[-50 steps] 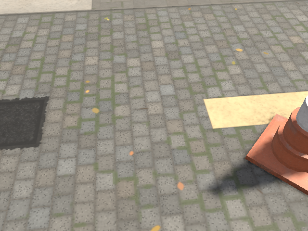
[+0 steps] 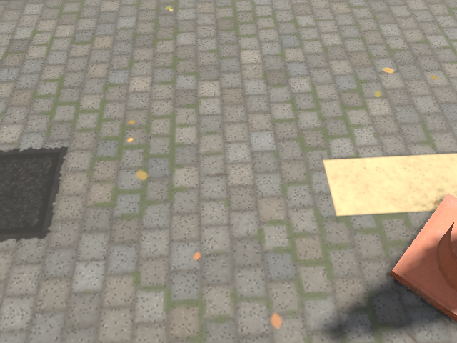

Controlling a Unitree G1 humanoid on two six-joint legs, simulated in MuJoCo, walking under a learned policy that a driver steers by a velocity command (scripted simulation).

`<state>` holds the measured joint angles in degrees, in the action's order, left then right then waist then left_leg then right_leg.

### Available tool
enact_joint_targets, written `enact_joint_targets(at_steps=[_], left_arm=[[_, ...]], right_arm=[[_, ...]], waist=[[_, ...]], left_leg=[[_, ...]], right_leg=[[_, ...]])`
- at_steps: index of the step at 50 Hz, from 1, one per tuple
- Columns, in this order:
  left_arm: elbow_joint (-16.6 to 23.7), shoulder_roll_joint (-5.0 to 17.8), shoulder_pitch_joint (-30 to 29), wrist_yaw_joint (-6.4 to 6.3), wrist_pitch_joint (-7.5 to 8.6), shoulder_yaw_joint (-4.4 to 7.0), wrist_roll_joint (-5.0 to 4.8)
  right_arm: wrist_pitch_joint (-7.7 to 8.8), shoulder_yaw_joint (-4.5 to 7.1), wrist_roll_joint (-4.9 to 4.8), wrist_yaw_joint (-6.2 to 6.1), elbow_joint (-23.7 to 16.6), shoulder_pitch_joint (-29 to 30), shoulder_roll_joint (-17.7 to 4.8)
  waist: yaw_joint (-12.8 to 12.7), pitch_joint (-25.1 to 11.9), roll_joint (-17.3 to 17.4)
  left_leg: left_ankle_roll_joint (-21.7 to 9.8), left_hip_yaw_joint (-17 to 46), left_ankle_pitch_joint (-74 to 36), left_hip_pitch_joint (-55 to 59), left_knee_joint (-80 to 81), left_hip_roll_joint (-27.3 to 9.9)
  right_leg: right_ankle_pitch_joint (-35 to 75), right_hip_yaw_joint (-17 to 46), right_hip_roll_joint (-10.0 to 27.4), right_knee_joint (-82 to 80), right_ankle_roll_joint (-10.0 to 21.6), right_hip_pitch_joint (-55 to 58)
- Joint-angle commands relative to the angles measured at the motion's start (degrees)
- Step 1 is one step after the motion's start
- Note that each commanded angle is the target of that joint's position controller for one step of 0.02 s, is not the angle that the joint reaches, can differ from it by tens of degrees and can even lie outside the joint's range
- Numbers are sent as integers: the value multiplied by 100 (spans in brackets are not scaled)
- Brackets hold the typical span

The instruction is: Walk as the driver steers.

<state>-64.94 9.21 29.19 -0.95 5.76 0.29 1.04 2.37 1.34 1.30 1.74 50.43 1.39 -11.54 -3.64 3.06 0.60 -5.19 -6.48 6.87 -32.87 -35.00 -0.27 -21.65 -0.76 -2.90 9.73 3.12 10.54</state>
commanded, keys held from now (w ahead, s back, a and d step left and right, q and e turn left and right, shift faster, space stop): w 1.00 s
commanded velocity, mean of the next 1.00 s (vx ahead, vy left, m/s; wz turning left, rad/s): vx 0.49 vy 0.00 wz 0.00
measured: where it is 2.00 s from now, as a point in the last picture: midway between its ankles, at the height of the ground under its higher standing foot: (245, 150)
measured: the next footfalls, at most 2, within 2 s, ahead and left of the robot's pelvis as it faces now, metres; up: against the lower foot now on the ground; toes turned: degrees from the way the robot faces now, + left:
left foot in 0.04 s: +0.20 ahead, +0.08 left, +0.00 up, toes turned +4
right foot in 0.58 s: +0.52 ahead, -0.07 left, +0.00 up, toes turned -4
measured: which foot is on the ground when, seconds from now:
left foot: up 0.00-0.02, down 0.04-0.58, up 0.60-1.00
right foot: down 0.00-0.06, up 0.08-0.56, down 0.58-1.00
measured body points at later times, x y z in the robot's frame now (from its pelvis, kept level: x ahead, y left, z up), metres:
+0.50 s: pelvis +0.29 +0.02 +0.01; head +0.33 +0.02 +0.46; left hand +0.47 +0.23 -0.12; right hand +0.20 -0.21 -0.13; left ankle +0.16 +0.07 -0.73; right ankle +0.47 -0.10 -0.69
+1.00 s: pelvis +0.58 +0.00 +0.02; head +0.60 -0.01 +0.46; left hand +0.50 +0.23 -0.13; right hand +0.74 -0.23 -0.11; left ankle +0.74 +0.13 -0.68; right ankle +0.48 -0.07 -0.73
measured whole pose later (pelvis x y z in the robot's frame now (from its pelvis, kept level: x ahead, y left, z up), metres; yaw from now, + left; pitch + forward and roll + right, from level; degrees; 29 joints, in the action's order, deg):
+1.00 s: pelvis +0.58 +0.00 +0.02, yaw +0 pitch +1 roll -1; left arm -61.6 9.7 26.3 -0.1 5.7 1.8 0.8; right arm 1.9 2.0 1.4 1.6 51.5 -3.7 -11.4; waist -3.1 2.6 2.1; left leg -1.9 -2.7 1.9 -35.4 -39.7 -5.6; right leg -14.3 -4.9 -5.2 10.0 4.8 3.5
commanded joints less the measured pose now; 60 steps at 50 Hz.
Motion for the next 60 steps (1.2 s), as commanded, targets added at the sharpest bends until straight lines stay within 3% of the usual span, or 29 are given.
enact_joint_targets(at_steps=[1,2,3,4,5,6,8,12,19,23,26,28,29,30,31,32,33,34,36,41,46,50,53,55,56,57,58,59,60], left_arm=[[208,1058,-152,-42,22,191,-6],[257,1029,-185,-22,8,183,-25],[420,520,190,30,-8,82,-102],[369,520,506,84,-24,157,-147],[515,795,-36,73,-55,229,-31],[651,788,-542,107,-32,237,16],[700,594,-702,145,-98,242,93],[790,414,-865,226,-311,236,137],[1443,383,-2688,290,-315,168,37],[1665,415,-3277,270,-283,137,12],[1711,535,-3122,228,-213,184,13],[1401,744,-2081,144,-147,300,21],[1107,894,-1125,90,-88,387,83],[927,1390,-127,23,-63,531,233],[905,1751,-78,67,-118,635,242],[961,1408,-554,127,-182,586,20],[1054,1100,-1161,147,-166,490,-34],[1061,804,-1418,166,-117,417,-2],[901,484,-1385,115,-41,308,-11],[654,794,-761,83,85,333,-42],[574,764,-302,93,63,276,-44],[435,819,86,48,37,271,-2],[394,912,22,-12,7,300,46],[407,1014,-165,-31,-15,332,60],[435,1005,-275,-20,-40,326,34],[602,841,-284,1,-36,267,-28],[675,280,442,70,-50,183,-245],[641,819,65,59,-71,325,-82],[818,827,-455,77,-58,350,-54]], right_arm=[[125,256,-26,-133,210,-1550,-710],[164,357,51,-196,475,-2414,-925],[178,496,193,-233,552,-3099,-1495],[97,519,66,-146,559,-2898,-1504],[90,468,-68,-116,437,-2096,-1255],[135,354,-102,-94,332,-1616,-812],[250,218,-55,-116,458,-1518,-395],[405,188,-52,-159,728,-2102,-482],[391,112,-83,-183,888,-2907,-487],[367,97,-32,-249,1037,-3313,-529],[344,115,23,-300,1061,-3189,-622],[323,148,40,-312,1052,-3034,-737],[307,145,-11,-302,1013,-2903,-745],[324,82,-78,-278,804,-2879,-545],[300,22,-286,-202,796,-3669,-19],[265,176,-123,-238,786,-3078,-623],[302,192,-97,-213,579,-2544,-581],[318,189,-81,-201,543,-2330,-492],[177,182,62,-138,578,-2440,-288],[-21,192,107,-16,292,-1736,-230],[1,114,13,3,-138,-499,-194],[37,85,-8,-19,-351,77,-239],[102,132,0,-43,-422,41,-362],[167,226,12,-108,-165,-820,-505],[223,305,54,-157,172,-1790,-620],[270,434,198,-220,397,-2811,-1039],[244,572,242,-194,438,-3078,-1586],[158,535,5,-141,373,-2593,-1335],[159,433,-47,-129,270,-1958,-990]], waist=[[1052,-552,-590],[1377,-1001,-451],[1277,-1732,519],[994,-2083,1095],[697,-1081,471],[625,-418,80],[276,46,-13],[110,100,127],[539,317,223],[728,326,309],[515,210,381],[65,-332,452],[-368,-795,353],[-659,-1530,-181],[-205,-2105,-1413],[-170,-1569,-299],[26,-712,-287],[181,-320,-62],[496,-142,-202],[542,96,-319],[238,250,-394],[47,296,-466],[197,272,-478],[600,-166,-519],[1007,-658,-343],[1326,-1336,81],[981,-1963,1425],[891,-1686,580],[672,-804,337]], left_leg=[[-346,-124,-58,2195,489,455],[-484,278,79,3455,666,48],[-888,2409,1101,4827,845,-1597],[-1478,4910,1554,5147,1939,-2342],[-1303,4253,2227,4271,2178,-2109],[-1170,3440,2024,3353,2378,-1910],[-849,2399,810,2288,2620,-1422],[-764,1515,-437,2103,2776,-1113],[-448,839,-1924,2765,2791,-789],[-458,809,-2610,3587,2574,-971],[-470,733,-3958,4068,2006,-1151],[-372,652,-5103,4143,804,-1122],[-280,509,-4525,3591,-298,-970],[-196,311,-2405,2366,-2015,-671],[23,277,2359,260,-4098,495],[-92,1010,2037,-254,-4342,166],[-100,998,1455,-403,-4070,-71],[-81,967,1134,-213,-3769,-246],[41,925,947,318,-3276,-434],[309,607,369,-162,-2513,-593],[417,286,-519,-291,-909,-514],[261,159,-597,-291,-145,-338],[16,153,-74,-35,212,-195],[-200,34,290,1081,491,148],[-341,-2,16,2251,848,233],[-630,1125,350,3781,889,-813],[-1459,4036,728,5182,1539,-2442],[-1362,4392,1122,4746,1950,-2222],[-1177,3435,1117,3922,2037,-2058]], right_leg=[[6558,143,1334,2123,438,-688],[5398,53,1130,3386,372,-1453],[2313,-244,530,5432,241,-2891],[-695,242,-271,6930,202,-4148],[-163,490,232,7071,300,-4635],[340,423,473,6762,311,-4624],[628,413,783,6081,259,-4083],[900,165,884,5453,61,-4114],[2225,-354,756,3334,-154,-4664],[2226,-515,534,2570,-12,-4649],[1608,-555,311,2222,251,-4215],[1229,-624,-21,1945,490,-3037],[1580,-477,106,1585,660,-1766],[1196,916,1396,1602,969,-260],[1102,3793,2884,1003,1922,1075],[519,3663,2501,690,1681,517],[679,2740,2304,475,1458,-372],[1306,2180,2050,263,1282,-1035],[1951,1346,1614,59,962,-1763],[2598,703,1378,-262,935,-1888],[3267,305,1169,-297,774,-1575],[3644,267,1369,-135,796,-839],[4513,224,1575,301,752,-367],[5862,83,1518,1341,614,-346],[5705,-109,1297,2426,500,-689],[3944,-280,1026,4035,392,-1863],[-389,-465,-126,6207,143,-3930],[-609,391,64,6683,244,-4447],[-88,389,353,6583,270,-4690]])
